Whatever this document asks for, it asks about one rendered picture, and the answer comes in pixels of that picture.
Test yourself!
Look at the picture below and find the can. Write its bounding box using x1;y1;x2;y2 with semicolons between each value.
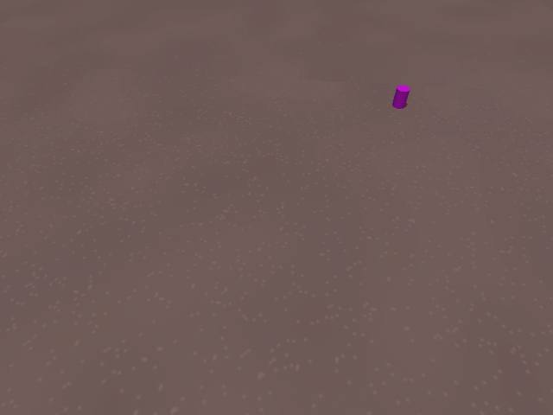
392;86;410;109

